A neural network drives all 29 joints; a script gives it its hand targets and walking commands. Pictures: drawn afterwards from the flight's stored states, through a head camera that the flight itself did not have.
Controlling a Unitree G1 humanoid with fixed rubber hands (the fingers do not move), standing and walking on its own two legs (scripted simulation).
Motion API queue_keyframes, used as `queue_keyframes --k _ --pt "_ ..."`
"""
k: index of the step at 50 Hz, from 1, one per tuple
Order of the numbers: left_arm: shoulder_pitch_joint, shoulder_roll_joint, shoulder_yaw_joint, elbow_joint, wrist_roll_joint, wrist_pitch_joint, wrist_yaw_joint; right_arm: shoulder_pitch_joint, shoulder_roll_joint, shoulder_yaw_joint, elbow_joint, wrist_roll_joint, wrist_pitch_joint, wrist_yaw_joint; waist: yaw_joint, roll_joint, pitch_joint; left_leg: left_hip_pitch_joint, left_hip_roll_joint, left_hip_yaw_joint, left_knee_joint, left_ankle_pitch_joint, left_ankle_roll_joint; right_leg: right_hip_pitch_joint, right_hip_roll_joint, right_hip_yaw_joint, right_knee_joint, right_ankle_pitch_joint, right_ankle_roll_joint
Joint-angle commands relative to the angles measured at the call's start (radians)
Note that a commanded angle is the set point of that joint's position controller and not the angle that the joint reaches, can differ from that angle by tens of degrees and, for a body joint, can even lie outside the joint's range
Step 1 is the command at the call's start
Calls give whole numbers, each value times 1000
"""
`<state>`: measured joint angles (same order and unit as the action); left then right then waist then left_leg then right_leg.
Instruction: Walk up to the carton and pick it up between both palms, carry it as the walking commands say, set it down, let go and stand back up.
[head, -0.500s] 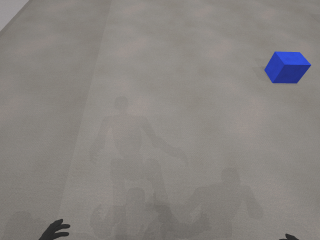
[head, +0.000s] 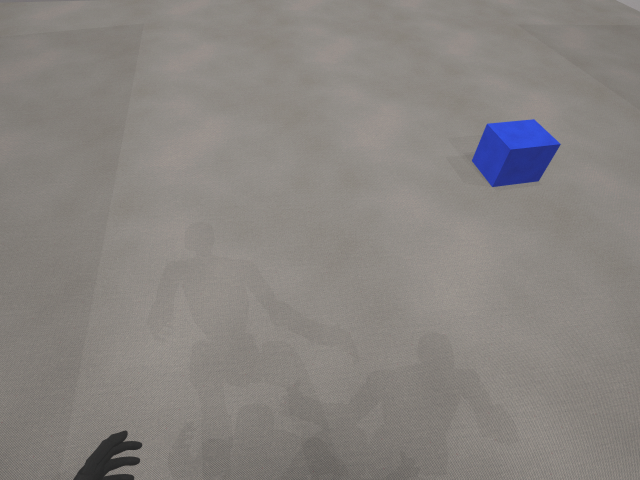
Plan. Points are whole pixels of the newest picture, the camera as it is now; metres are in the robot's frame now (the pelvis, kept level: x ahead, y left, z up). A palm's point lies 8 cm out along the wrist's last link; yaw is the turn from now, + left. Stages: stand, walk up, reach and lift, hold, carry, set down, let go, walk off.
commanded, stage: walk up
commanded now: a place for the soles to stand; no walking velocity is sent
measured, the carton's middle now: (513, 153) +1.67 -0.99 -0.64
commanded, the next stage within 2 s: none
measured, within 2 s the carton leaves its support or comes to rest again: neither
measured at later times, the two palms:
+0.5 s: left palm (179, 335) +0.36 +0.23 -0.10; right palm (638, 424) +0.22 -0.41 -0.05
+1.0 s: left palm (227, 274) +0.50 +0.18 -0.12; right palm (591, 299) +0.42 -0.45 -0.07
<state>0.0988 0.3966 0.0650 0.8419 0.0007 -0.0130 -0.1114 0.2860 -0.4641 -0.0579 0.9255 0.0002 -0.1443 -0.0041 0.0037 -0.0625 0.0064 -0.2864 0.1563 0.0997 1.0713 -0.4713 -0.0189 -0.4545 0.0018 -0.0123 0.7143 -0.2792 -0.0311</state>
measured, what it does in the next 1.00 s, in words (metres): walks ahead: left foot, then right foot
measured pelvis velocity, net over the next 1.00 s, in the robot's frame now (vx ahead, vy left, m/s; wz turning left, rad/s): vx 0.39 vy -0.11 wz -0.12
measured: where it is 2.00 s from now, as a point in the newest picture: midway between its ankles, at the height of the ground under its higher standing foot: (396, 336)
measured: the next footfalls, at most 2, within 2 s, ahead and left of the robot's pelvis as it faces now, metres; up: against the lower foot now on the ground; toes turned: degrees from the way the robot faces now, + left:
left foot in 0.20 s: +0.22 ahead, +0.15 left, +0.00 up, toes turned +9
right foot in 0.52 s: +0.31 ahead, -0.18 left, +0.00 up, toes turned -8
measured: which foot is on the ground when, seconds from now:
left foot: up 0.00-0.18, down 0.20-0.54, up 0.56-0.88, down 0.90-1.00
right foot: down 0.00-0.22, up 0.24-0.50, down 0.52-0.92, up 0.94-1.00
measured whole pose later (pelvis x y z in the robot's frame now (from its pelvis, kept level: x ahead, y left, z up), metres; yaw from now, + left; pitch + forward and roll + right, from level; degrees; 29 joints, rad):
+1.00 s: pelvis +0.39 -0.11 +0.00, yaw -7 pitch +1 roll +1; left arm 0.25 0.40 0.07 0.87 0.00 -0.02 -0.08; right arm 0.24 -0.43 -0.05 0.93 0.00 -0.13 -0.01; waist 0.00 -0.08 0.03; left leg -0.45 0.10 0.14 0.63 -0.20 0.01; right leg -0.40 0.04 -0.01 1.06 -0.46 -0.07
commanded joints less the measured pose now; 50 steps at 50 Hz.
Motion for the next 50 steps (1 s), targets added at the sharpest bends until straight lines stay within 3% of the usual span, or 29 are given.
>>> queue_keyframes --k 1,5,8,9,10,11,12,13,16,20,24,25,26,27,28,29,30,31,33,37,40,42,43,44,45,46,47,48,50 --pt "100 287 95 -35 5 -36 45 -46 -222 -32 -70 19 -28 -2 60 -88 -65 -438 -22 -79 -76 44 36 460 -200 356 -313 367 -267" --pt "88 275 84 -68 31 -29 29 -18 -215 -42 -45 9 -20 -3 56 -164 -81 -255 -65 -12 -327 17 26 274 -208 319 -342 307 -265" --pt "-23 236 70 -111 36 -24 17 97 -186 -51 19 0 -28 -3 -23 -139 -140 89 -102 63 -553 373 36 57 -136 203 -243 103 -195" --pt "-85 182 53 -141 35 -26 12 204 -232 -79 57 -5 -30 -10 -96 -16 -184 350 -58 -5 -610 403 77 -149 -78 130 -87 41 -144" --pt "-110 114 38 -180 41 -40 13 304 -352 -124 71 -24 -29 -23 -167 270 -258 551 177 -311 -727 103 170 -389 15 7 202 -101 -70" --pt "-68 128 42 -175 63 -38 14 281 -422 -136 31 -34 -37 -34 -157 254 -239 522 409 -616 -864 -178 259 -467 12 89 369 -217 -29" --pt "-30 219 61 -157 72 -30 12 176 -435 -136 -7 -19 -35 -34 -116 156 -189 431 448 -645 -880 -312 296 -439 -54 145 407 -191 -16" --pt "-18 270 74 -126 66 -29 2 108 -390 -122 -16 -15 -37 -28 -84 82 -133 357 402 -551 -849 -297 302 -407 -88 142 404 -152 -11" --pt "-1 228 75 -87 49 -32 -10 52 -324 -99 -31 -26 -29 -20 -61 172 -50 275 287 -285 -830 -66 244 -342 -104 97 261 -183 24" --pt "-38 240 88 -78 44 -17 -24 3 -358 -104 -49 -33 -29 -9 -42 241 13 122 316 -211 -853 -79 253 -231 -142 69 154 -154 33" --pt "64 239 104 -27 38 -17 -26 -120 -341 -85 -67 -33 -22 -1 49 241 -9 -21 244 -32 -740 -65 193 38 -108 -37 -38 -39 21" --pt "132 255 115 1 42 -23 -17 -131 -308 -71 -66 -34 -16 1 97 157 -31 -117 198 39 -592 -65 159 192 -61 -76 -100 -18 21" --pt "243 299 138 46 52 -31 1 -120 -254 -51 -69 -34 -8 2 162 -34 -76 -227 105 102 -265 87 114 368 -11 -10 -183 -83 5" --pt "314 393 160 43 58 -40 26 -114 -152 -13 -97 -24 -9 2 207 -344 -63 -479 -37 97 76 20 63 469 -166 416 -393 -325 -70" --pt "226 428 155 -2 35 -42 39 -96 -155 -7 -111 -15 -4 -9 132 -352 -3 -638 -106 13 145 -84 47 455 -263 723 -586 -364 -148" --pt "173 384 142 1 12 -37 35 -127 -247 -30 -84 -21 4 -16 97 -120 47 -585 -38 -70 140 9 49 401 -268 684 -526 -237 -172" --pt "156 344 120 -9 5 -41 37 -127 -250 -28 -75 -7 -1 -9 76 -54 35 -567 -31 -69 121 65 43 400 -235 579 -454 -7 -155" --pt "164 318 107 -15 10 -50 46 -110 -233 -24 -68 1 -6 -4 68 -53 13 -567 -24 -68 65 87 38 438 -220 492 -393 200 -164" --pt "176 290 96 -16 13 -55 54 -68 -225 -29 -44 9 -3 -3 53 -82 -22 -523 -17 -71 -46 86 31 451 -205 367 -337 373 -179" --pt "208 264 89 -43 26 -51 53 -111 -197 -28 -54 3 2 -1 80 -115 -52 -446 -50 -44 -256 93 30 440 -211 320 -347 401 -203" --pt "186 253 83 -68 38 -48 45 -112 -178 -29 -43 4 0 1 77 -142 -68 -298 -95 13 -403 226 36 368 -177 246 -336 431 -176" --pt "138 245 75 -86 36 -41 39 -55 -166 -34 -24 4 -4 -2 37 -117 -87 -94 -143 70 -520 338 46 262 -140 165 -250 451 -148" --pt "91 233 67 -100 29 -40 36 57 -173 -46 9 5 -6 -8 -26 -68 -140 121 -163 102 -603 444 69 176 -104 96 -125 501 -121" --pt "63 187 51 -124 27 -46 36 208 -224 -77 45 -1 -7 -18 -107 37 -242 386 -64 -20 -609 442 136 28 -69 54 90 458 -85" --pt "66 134 38 -150 25 -60 31 319 -328 -114 45 -21 -11 -32 -174 227 -324 614 189 -345 -663 310 247 -220 6 -2 350 211 -26" --pt "134 156 49 -131 39 -57 32 289 -371 -122 15 -22 -13 -40 -143 205 -336 657 342 -592 -716 196 329 -341 56 68 461 -204 -5" --pt "100 234 65 -129 53 -49 33 211 -374 -119 -7 -5 -10 -39 -121 102 -250 549 381 -618 -757 -8 359 -381 -21 141 507 -224 -4" --pt "74 259 68 -112 50 -47 28 161 -346 -108 -11 -5 -11 -38 -113 59 -182 451 360 -542 -776 -79 367 -386 -51 137 531 -194 -1" --pt "84 235 72 -85 46 -40 16 49 -306 -92 -34 -19 -6 -34 -56 124 -67 303 287 -378 -793 -70 298 -359 -94 138 413 -169 16"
